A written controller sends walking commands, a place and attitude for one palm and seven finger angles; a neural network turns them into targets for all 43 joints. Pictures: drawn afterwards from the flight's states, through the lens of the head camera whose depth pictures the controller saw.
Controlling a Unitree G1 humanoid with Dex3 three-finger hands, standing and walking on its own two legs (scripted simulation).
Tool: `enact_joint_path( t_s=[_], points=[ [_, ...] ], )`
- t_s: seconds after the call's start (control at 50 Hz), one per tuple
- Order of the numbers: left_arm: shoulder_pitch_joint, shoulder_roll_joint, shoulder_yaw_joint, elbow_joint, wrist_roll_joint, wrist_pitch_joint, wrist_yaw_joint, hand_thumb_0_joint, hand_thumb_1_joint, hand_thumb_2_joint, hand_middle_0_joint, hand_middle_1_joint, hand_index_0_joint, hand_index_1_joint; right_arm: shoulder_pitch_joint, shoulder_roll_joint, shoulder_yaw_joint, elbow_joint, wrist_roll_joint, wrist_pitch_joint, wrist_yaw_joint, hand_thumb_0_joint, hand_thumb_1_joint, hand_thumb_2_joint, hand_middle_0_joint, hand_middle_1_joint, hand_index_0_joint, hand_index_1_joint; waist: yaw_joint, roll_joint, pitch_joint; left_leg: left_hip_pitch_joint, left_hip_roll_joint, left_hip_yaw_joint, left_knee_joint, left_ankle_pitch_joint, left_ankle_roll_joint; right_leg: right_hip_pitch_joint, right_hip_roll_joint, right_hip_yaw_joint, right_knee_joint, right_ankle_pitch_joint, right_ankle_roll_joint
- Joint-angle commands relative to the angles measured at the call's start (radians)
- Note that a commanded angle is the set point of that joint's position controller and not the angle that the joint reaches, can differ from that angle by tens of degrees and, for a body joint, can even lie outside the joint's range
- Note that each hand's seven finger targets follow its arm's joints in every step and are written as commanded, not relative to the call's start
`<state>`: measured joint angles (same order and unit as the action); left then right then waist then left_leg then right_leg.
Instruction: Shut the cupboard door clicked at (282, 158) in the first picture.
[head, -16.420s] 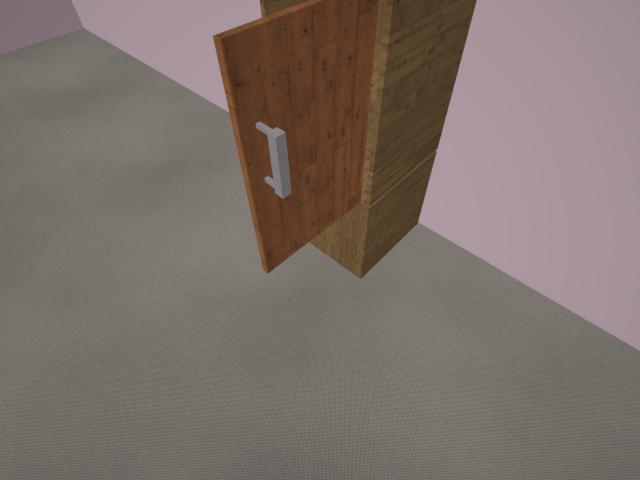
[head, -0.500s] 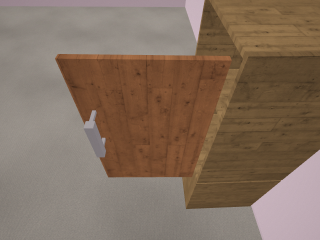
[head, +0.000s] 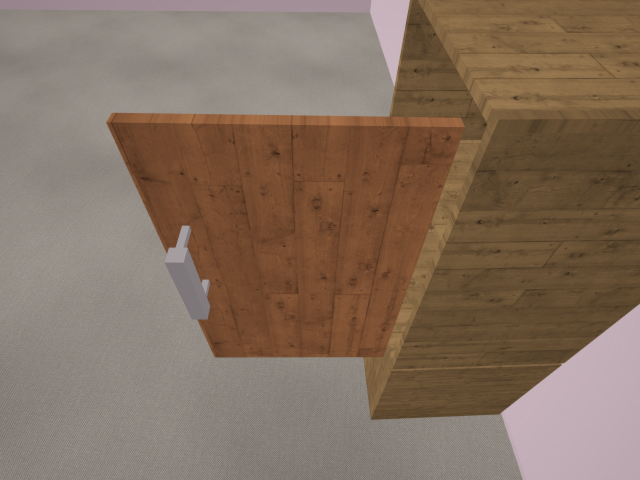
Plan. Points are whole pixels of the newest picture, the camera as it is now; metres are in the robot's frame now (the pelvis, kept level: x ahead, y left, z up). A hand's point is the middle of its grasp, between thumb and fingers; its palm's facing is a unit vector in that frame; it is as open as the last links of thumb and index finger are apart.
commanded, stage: look again from close up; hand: left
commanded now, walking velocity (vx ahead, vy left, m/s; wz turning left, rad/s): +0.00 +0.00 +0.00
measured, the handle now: (193, 274) +0.37 +0.21 +0.01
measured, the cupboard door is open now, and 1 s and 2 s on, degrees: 88 88 88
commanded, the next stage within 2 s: shuffle to correct the standing spot in 0.32 s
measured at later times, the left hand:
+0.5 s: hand out of the picture -0.01 +0.15 -0.18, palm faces +0.02 -0.99 -0.17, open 7.4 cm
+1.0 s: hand out of the picture -0.03 +0.16 -0.18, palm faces +0.05 -0.98 -0.18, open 7.4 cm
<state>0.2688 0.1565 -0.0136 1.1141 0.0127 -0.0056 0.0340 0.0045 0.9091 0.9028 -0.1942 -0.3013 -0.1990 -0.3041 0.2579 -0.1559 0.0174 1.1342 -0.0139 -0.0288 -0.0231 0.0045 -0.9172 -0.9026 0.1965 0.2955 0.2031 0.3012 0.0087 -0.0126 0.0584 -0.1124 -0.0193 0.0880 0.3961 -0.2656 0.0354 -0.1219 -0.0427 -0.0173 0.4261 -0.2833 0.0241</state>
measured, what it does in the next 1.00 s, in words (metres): stands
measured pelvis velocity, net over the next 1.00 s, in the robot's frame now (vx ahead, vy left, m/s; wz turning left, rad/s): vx -0.04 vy -0.02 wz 0.02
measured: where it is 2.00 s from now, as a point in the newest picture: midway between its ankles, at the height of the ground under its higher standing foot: outside the picture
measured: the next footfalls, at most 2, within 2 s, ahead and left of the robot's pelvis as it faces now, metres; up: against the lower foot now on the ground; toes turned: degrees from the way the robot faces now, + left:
none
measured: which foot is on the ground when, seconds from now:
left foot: down 0.00-1.00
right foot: down 0.00-1.00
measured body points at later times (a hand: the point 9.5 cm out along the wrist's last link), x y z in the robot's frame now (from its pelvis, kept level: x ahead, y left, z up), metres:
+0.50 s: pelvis +0.00 -0.01 +0.00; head +0.02 +0.00 +0.45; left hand -0.01 +0.21 -0.16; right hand +0.00 -0.23 -0.16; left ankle -0.03 +0.09 -0.74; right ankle -0.03 -0.13 -0.74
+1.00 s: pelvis -0.04 -0.02 +0.00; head -0.03 -0.01 +0.45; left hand -0.03 +0.21 -0.16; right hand -0.02 -0.24 -0.16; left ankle -0.03 +0.09 -0.74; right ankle -0.04 -0.13 -0.74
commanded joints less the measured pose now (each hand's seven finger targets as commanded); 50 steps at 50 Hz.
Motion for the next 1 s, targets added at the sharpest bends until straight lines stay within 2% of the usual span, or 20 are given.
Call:
enact_joint_path(
  t_s=[0.0, 0.08, 0.14, 0.32, 0.4, 0.46, 0.54, 0.62, 0.66, 0.68, 0.7, 0.72, 0.76, 0.78, 0.8, 0.82, 0.86, 0.9, 0.98],
  points=[
    [0.082, 0.099, 0.016, -0.023, -0.002, -0.017, 0.01, 0.0, 0.9, 0.9, -0.2, -0.3, -0.2, -0.3, 0.06, -0.095, -0.013, -0.024, 0.004, -0.01, -0.009, 0.0, -0.9, -0.9, 0.2, 0.3, 0.2, 0.3, -0.003, 0.003, -0.002, 0.003, 0.121, -0.103, -0.066, 0.293, 0.001, -0.025, -0.075, 0.056, -0.052, 0.256, -0.047],
    [0.085, 0.092, 0.016, -0.021, -0.001, -0.016, 0.009, 0.0, 0.9, 0.9, -0.2, -0.3, -0.2, -0.3, 0.061, -0.091, -0.012, -0.02, 0.004, -0.008, -0.009, 0.0, -0.9, -0.9, 0.2, 0.3, 0.2, 0.3, -0.003, 0.003, 0.024, -0.011, 0.12, -0.101, -0.071, 0.263, 0.0, -0.036, -0.073, 0.056, -0.062, 0.233, -0.046],
    [0.095, 0.089, 0.016, -0.02, -0.002, -0.017, 0.01, 0.0, 0.9, 0.9, -0.2, -0.3, -0.2, -0.3, 0.067, -0.086, -0.012, -0.019, 0.004, -0.01, -0.01, 0.0, -0.9, -0.9, 0.2, 0.3, 0.2, 0.3, -0.001, 0.012, 0.002, 0.005, 0.121, -0.102, -0.071, 0.28, 0.001, -0.031, -0.075, 0.059, -0.061, 0.241, -0.047],
    [0.106, 0.085, 0.016, -0.02, -0.002, -0.021, 0.011, 0.0, 0.9, 0.9, -0.2, -0.3, -0.2, -0.3, 0.072, -0.078, -0.013, -0.015, 0.005, -0.01, -0.01, 0.0, -0.9, -0.9, 0.2, 0.3, 0.2, 0.3, -0.003, -0.002, -0.003, 0.007, 0.12, -0.1, -0.066, 0.28, -0.001, -0.026, -0.076, 0.062, -0.063, 0.27, -0.05],
    [0.107, 0.08, 0.015, -0.019, -0.002, -0.019, 0.011, 0.0, 0.9, 0.9, -0.2, -0.3, -0.2, -0.3, 0.075, -0.075, -0.012, -0.014, 0.005, -0.008, -0.011, 0.0, -0.9, -0.9, 0.2, 0.3, 0.2, 0.3, -0.003, 0.01, 0.012, 0.003, 0.122, -0.097, -0.072, 0.268, -0.003, -0.035, -0.073, 0.064, -0.068, 0.247, -0.05],
    [0.104, 0.094, 0.024, -0.039, -0.003, -0.012, 0.013, 0.0, 0.9, 0.9, -0.2, -0.3, -0.2, -0.3, 0.058, -0.075, -0.019, -0.036, 0.009, -0.007, -0.013, 0.0, -0.9, -0.9, 0.2, 0.3, 0.2, 0.3, 0.002, 0.01, 0.017, -0.01, 0.128, -0.107, -0.054, 0.385, -0.001, -0.039, -0.082, 0.054, -0.029, 0.319, -0.046],
    [0.097, 0.108, 0.041, -0.074, -0.002, 0.003, 0.018, 0.0, 0.9, 0.9, -0.2, -0.3, -0.2, -0.3, 0.046, -0.097, -0.04, -0.073, 0.008, 0.005, -0.015, 0.0, -0.9, -0.9, 0.2, 0.3, 0.2, 0.3, 0.002, 0.039, -0.034, 0.008, 0.145, -0.121, 0.001, 0.526, 0.005, -0.067, -0.083, 0.036, 0.051, 0.333, -0.042],
    [0.09, 0.112, 0.051, -0.104, 0.001, 0.011, 0.017, 0.0, 0.9, 0.9, -0.2, -0.3, -0.2, -0.3, 0.016, -0.117, -0.06, -0.109, 0.005, 0.021, -0.015, 0.0, -0.9, -0.9, 0.2, 0.3, 0.2, 0.3, 0.004, 0.046, -0.068, 0.001, 0.165, -0.139, 0.038, 0.539, 0.019, -0.096, -0.073, 0.036, 0.096, 0.318, -0.047],
    [0.084, 0.117, 0.055, -0.12, 0.004, 0.015, 0.013, 0.0, 0.9, 0.9, -0.2, -0.3, -0.2, -0.3, -0.001, -0.122, -0.068, -0.128, 0.005, 0.029, -0.013, 0.0, -0.9, -0.9, 0.2, 0.3, 0.2, 0.3, 0.005, 0.021, -0.07, -0.026, 0.164, -0.14, 0.059, 0.479, 0.019, -0.102, -0.073, 0.047, 0.102, 0.327, -0.058],
    [0.085, 0.116, 0.054, -0.125, 0.005, 0.016, 0.014, 0.0, 0.9, 0.9, -0.2, -0.3, -0.2, -0.3, -0.009, -0.121, -0.069, -0.136, 0.003, 0.031, -0.012, 0.0, -0.9, -0.9, 0.2, 0.3, 0.2, 0.3, 0.005, 0.006, -0.079, -0.04, 0.153, -0.131, 0.072, 0.419, 0.013, -0.105, -0.081, 0.065, 0.096, 0.32, -0.063],
    [0.082, 0.114, 0.051, -0.128, 0.006, 0.014, 0.014, 0.0, 0.9, 0.9, -0.2, -0.3, -0.2, -0.3, -0.011, -0.108, -0.067, -0.14, 0.003, 0.033, -0.008, 0.0, -0.9, -0.9, 0.2, 0.3, 0.2, 0.3, 0.004, -0.004, -0.079, -0.063, 0.132, -0.12, 0.078, 0.307, 0.005, -0.105, -0.092, 0.088, 0.068, 0.275, -0.073],
    [0.072, 0.123, 0.048, -0.132, 0.007, 0.013, 0.013, 0.0, 0.9, 0.9, -0.2, -0.3, -0.2, -0.3, -0.01, -0.095, -0.063, -0.141, 0.003, 0.035, -0.003, 0.0, -0.9, -0.9, 0.2, 0.3, 0.2, 0.3, -0.001, -0.042, -0.074, -0.081, 0.103, -0.102, 0.088, 0.18, -0.007, -0.118, -0.114, 0.12, 0.026, 0.204, -0.084],
    [0.033, 0.142, 0.042, -0.139, 0.007, 0.01, 0.009, 0.0, 0.9, 0.9, -0.2, -0.3, -0.2, -0.3, 0.01, -0.067, -0.055, -0.134, 0.003, 0.046, 0.004, 0.0, -0.9, -0.9, 0.2, 0.3, 0.2, 0.3, -0.021, -0.114, -0.034, -0.072, 0.053, -0.073, 0.095, -0.034, -0.027, -0.209, -0.154, 0.168, -0.087, -0.04, -0.111],
    [0.014, 0.149, 0.042, -0.142, 0.007, 0.012, 0.007, 0.0, 0.9, 0.9, -0.2, -0.3, -0.2, -0.3, 0.015, -0.069, -0.051, -0.127, -0.001, 0.049, 0.008, 0.0, -0.9, -0.9, 0.2, 0.3, 0.2, 0.3, -0.026, -0.105, 0.006, -0.064, 0.049, -0.075, 0.096, -0.073, -0.029, -0.273, -0.155, 0.176, -0.137, -0.214, -0.11],
    [0.005, 0.15, 0.044, -0.142, 0.008, 0.013, 0.005, 0.0, 0.9, 0.9, -0.2, -0.3, -0.2, -0.3, 0.028, -0.064, -0.048, -0.116, -0.006, 0.05, 0.012, 0.0, -0.9, -0.9, 0.2, 0.3, 0.2, 0.3, -0.029, -0.107, 0.03, -0.051, 0.052, -0.075, 0.092, -0.078, -0.027, -0.317, -0.144, 0.171, -0.171, -0.336, -0.101],
    [0.002, 0.151, 0.043, -0.139, 0.009, 0.013, 0.003, 0.0, 0.9, 0.9, -0.2, -0.3, -0.2, -0.3, 0.041, -0.066, -0.044, -0.107, -0.01, 0.049, 0.015, 0.0, -0.9, -0.9, 0.2, 0.3, 0.2, 0.3, -0.03, -0.105, 0.048, -0.045, 0.051, -0.075, 0.085, -0.082, -0.026, -0.342, -0.131, 0.162, -0.189, -0.388, -0.09],
    [0.008, 0.143, 0.042, -0.134, 0.009, 0.013, -0.001, 0.0, 0.9, 0.9, -0.2, -0.3, -0.2, -0.3, 0.07, -0.065, -0.039, -0.091, -0.015, 0.047, 0.016, 0.0, -0.9, -0.9, 0.2, 0.3, 0.2, 0.3, -0.03, -0.064, 0.078, -0.058, 0.062, -0.088, 0.041, -0.121, -0.02, -0.348, -0.101, 0.135, -0.188, -0.42, -0.08],
    [0.029, 0.135, 0.047, -0.128, 0.011, 0.014, -0.004, 0.0, 0.9, 0.9, -0.2, -0.3, -0.2, -0.3, 0.085, -0.068, -0.034, -0.088, -0.019, 0.04, 0.017, 0.0, -0.9, -0.9, 0.2, 0.3, 0.2, 0.3, -0.017, -0.028, 0.085, -0.128, 0.062, -0.105, -0.005, -0.185, -0.014, -0.29, -0.079, 0.114, -0.147, -0.404, -0.072],
    [0.075, 0.089, 0.041, -0.108, 0.009, 0.008, -0.009, 0.0, 0.9, 0.9, -0.2, -0.3, -0.2, -0.3, 0.093, -0.074, -0.026, -0.082, -0.015, 0.023, 0.008, 0.0, -0.9, -0.9, 0.2, 0.3, 0.2, 0.3, 0.002, 0.079, 0.09, -0.199, 0.102, -0.171, -0.119, -0.235, 0.003, -0.187, -0.032, 0.055, -0.052, -0.221, -0.063]
  ],
)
